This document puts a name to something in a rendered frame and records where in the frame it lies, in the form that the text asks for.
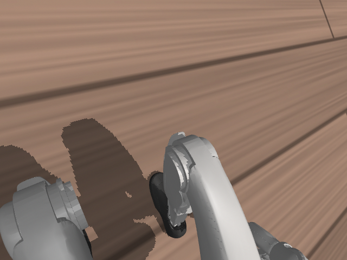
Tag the right robot hand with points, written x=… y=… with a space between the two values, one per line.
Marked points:
x=263 y=239

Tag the right robot arm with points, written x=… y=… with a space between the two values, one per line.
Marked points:
x=284 y=251

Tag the left robot foot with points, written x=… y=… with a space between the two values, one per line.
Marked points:
x=87 y=240

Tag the right robot foot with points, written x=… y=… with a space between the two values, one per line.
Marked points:
x=160 y=201

